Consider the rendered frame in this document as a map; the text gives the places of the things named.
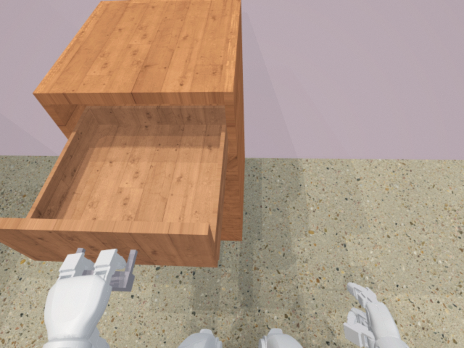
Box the robot left hand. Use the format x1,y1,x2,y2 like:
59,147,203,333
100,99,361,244
44,249,127,348

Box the handle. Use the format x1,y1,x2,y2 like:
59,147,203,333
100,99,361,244
76,248,138,291

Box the right robot shin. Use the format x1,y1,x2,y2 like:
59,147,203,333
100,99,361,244
267,328,283,336

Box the cabinet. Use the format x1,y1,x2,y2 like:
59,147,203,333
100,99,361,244
33,0,245,241

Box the left robot thigh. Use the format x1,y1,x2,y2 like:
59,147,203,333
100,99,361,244
178,333,223,348

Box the drawer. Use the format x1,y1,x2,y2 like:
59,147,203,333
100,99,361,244
0,106,228,268

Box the robot right hand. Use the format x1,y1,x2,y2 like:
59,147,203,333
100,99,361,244
343,282,401,348

